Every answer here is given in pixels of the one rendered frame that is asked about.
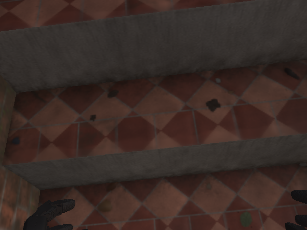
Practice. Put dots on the left robot hand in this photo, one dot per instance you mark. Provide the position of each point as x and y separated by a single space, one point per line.
46 212

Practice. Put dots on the right robot hand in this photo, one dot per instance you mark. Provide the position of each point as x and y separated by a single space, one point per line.
301 196

